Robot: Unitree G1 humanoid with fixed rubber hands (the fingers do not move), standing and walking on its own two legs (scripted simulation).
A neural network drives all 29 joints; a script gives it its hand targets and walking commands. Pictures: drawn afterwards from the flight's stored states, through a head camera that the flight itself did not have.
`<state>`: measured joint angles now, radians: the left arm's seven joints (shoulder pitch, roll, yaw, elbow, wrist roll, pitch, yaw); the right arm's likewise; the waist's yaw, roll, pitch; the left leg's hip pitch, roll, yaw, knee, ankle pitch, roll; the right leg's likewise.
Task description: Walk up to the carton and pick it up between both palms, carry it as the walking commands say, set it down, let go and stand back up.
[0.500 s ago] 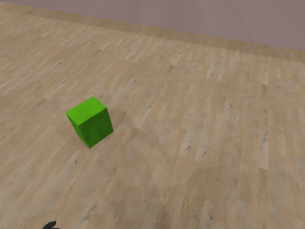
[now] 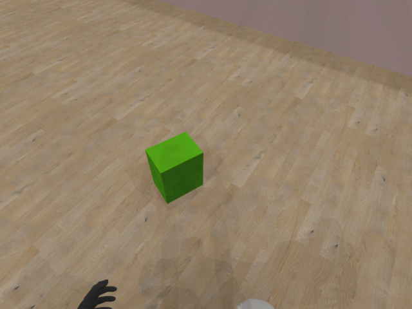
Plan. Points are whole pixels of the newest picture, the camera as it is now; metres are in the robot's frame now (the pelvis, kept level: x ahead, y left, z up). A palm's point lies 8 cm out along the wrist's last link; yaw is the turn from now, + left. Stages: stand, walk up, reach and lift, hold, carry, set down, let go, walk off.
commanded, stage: walk up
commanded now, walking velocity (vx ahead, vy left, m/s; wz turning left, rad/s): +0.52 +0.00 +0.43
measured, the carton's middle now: (176, 168) +0.88 +0.13 -0.62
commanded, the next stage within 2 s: none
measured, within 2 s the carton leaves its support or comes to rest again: neither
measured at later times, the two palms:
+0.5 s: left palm out of the picture +0.07 +0.23 -0.08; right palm (288, 209) +0.37 -0.22 -0.13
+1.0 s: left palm (68, 205) +0.40 +0.36 -0.13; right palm (256, 191) +0.42 -0.14 -0.10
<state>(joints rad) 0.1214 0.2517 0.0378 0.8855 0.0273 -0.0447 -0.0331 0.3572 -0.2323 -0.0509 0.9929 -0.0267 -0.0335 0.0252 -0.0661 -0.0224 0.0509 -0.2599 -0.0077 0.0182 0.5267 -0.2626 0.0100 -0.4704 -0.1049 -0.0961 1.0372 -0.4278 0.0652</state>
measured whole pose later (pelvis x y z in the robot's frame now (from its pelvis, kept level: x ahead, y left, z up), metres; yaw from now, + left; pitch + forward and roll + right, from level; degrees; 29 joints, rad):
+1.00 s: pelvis +0.37 +0.11 +0.02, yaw +12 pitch -1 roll -3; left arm 0.18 0.22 0.06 0.97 0.02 0.03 -0.01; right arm 0.31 -0.20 -0.04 1.03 -0.03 -0.06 -0.02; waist -0.05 -0.02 0.06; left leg -0.21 0.06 0.09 0.39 -0.16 0.03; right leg -0.45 -0.09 -0.05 0.93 -0.24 0.03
